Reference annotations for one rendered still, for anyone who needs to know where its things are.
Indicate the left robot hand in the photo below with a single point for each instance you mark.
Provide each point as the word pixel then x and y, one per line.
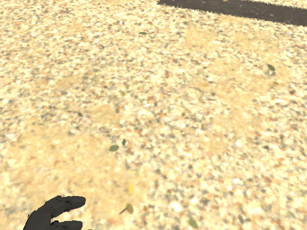
pixel 40 219

